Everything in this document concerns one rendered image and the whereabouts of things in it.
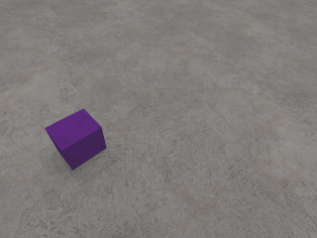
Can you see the carton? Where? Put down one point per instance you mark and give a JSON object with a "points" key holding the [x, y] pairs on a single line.
{"points": [[77, 137]]}

